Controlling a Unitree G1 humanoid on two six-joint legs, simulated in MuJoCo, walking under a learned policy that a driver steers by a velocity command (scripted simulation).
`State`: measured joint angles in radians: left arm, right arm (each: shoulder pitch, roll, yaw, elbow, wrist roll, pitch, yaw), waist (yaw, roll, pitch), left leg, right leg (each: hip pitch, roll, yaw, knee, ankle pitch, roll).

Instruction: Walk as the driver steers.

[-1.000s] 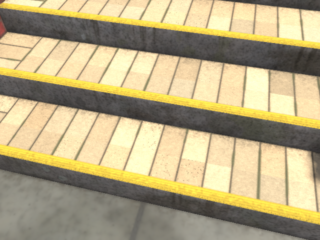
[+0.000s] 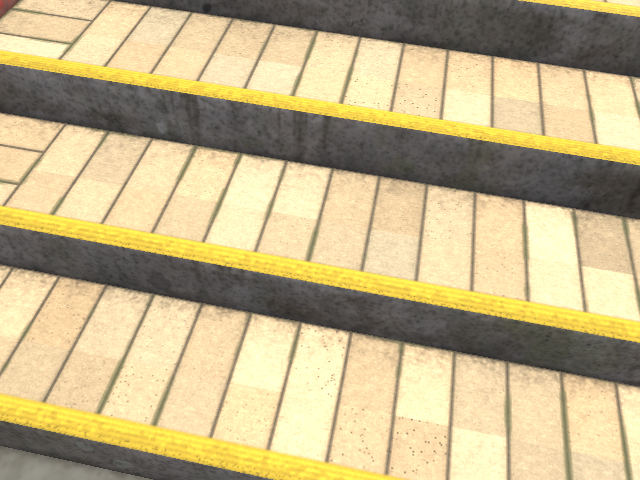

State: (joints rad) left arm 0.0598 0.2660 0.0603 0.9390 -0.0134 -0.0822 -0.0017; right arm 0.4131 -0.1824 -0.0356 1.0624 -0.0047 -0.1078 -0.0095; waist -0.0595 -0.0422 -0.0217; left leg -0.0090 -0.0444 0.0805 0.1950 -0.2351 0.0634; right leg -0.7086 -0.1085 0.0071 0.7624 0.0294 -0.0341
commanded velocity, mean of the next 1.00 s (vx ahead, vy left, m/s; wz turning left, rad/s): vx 0.49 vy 0.00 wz -0.06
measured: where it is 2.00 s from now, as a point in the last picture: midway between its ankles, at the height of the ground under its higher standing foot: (334, 104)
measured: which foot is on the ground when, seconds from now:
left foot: down 0.00-0.22, up 0.24-0.68, down 0.70-1.00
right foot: up 0.00-0.20, down 0.22-0.72, up 0.74-1.00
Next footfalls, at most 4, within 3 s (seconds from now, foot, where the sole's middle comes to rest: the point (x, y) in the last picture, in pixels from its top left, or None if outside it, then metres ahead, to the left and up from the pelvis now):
0.22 right None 0.29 -0.12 -0.78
0.70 left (271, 404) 0.61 0.06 -0.64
1.30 right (363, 246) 0.88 -0.13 -0.49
1.74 left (290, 80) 1.26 0.01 -0.34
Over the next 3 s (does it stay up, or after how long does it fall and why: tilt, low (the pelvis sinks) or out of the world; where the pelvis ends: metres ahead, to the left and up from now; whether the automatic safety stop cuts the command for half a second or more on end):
stays up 1.54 -0.50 0.54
